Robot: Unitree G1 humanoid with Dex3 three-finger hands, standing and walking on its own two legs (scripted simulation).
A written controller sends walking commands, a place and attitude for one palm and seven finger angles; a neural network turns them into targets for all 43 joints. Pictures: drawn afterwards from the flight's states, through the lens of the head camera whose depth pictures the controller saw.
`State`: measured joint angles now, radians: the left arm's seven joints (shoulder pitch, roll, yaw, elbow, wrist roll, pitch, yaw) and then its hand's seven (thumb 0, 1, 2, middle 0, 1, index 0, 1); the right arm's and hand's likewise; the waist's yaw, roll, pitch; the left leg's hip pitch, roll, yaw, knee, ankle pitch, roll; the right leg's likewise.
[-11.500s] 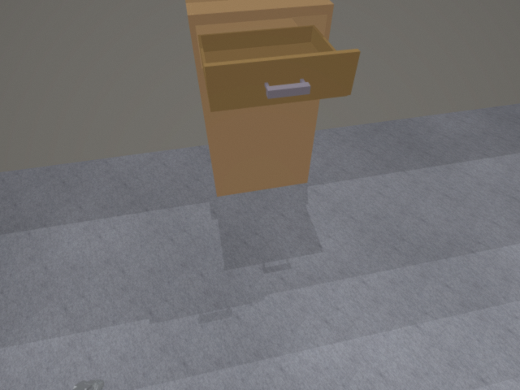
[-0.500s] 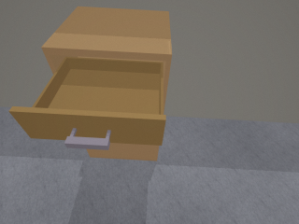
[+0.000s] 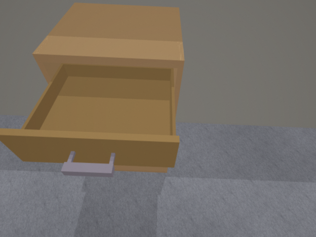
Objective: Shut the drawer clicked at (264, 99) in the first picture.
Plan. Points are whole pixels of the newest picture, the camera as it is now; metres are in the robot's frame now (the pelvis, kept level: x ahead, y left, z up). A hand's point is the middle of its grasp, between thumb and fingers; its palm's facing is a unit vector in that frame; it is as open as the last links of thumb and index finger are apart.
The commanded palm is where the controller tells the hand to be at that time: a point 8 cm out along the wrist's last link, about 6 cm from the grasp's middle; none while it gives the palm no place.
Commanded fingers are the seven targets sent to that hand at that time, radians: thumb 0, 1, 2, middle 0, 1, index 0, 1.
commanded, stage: come to a stop and stand still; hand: left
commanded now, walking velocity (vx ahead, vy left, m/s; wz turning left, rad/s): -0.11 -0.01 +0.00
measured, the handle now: (90, 162) +0.29 +0.20 +0.01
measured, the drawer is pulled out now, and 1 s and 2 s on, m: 0.30 0.30 0.30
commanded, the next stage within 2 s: look again from close up in 1.24 s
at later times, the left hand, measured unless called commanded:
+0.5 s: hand out of the picture -0.01 +0.17 -0.17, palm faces -0.03 -0.97 -0.25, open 7.3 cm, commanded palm none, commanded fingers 0.00 0.90 0.90 -0.20 -0.30 -0.20 -0.30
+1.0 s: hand out of the picture -0.04 +0.13 -0.17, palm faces -0.01 -0.98 -0.20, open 7.3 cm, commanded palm none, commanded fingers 0.00 0.90 0.90 -0.20 -0.30 -0.20 -0.30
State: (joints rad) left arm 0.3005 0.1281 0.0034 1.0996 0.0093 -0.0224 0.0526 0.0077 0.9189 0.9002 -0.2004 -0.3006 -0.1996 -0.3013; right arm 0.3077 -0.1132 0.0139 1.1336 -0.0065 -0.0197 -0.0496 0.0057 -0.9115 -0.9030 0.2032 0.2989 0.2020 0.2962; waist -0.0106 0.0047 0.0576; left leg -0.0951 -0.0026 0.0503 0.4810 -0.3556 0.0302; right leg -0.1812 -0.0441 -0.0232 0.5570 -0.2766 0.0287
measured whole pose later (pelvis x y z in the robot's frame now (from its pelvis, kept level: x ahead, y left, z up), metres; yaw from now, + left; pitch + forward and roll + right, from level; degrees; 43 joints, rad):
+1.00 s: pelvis -0.04 -0.05 +0.00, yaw -1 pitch -1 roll +1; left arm 0.27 0.15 -0.02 1.12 0.01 -0.01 0.03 0.01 0.92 0.90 -0.20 -0.30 -0.20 -0.30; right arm 0.29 -0.15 0.03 1.13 -0.01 -0.01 -0.02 0.01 -0.91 -0.90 0.20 0.30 0.20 0.30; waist 0.00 0.01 0.06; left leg -0.13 0.03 0.05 0.42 -0.27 -0.03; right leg -0.20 -0.01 -0.03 0.48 -0.26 -0.02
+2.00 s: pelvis -0.04 -0.05 +0.00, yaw +0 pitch -1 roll +1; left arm 0.29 0.13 -0.01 1.13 0.01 -0.02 0.03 0.00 0.91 0.90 -0.20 -0.30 -0.20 -0.30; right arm 0.30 -0.12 0.02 1.14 -0.01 -0.01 -0.03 0.01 -0.91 -0.90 0.20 0.30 0.20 0.30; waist 0.01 0.00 0.05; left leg -0.12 0.04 0.04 0.40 -0.26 -0.03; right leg -0.19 0.00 -0.04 0.45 -0.24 -0.02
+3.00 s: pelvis -0.05 -0.06 +0.00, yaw +1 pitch -2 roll +1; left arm 0.25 0.17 -0.01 0.98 0.02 0.00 0.03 0.00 0.92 0.90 -0.20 -0.30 -0.20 -0.30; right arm 0.27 -0.19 0.00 0.97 -0.03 0.01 -0.01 0.01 -0.92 -0.90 0.20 0.30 0.20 0.30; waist -0.01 0.02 0.01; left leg -0.20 0.04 0.07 0.49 -0.25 -0.01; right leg -0.25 0.00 -0.07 0.51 -0.22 -0.04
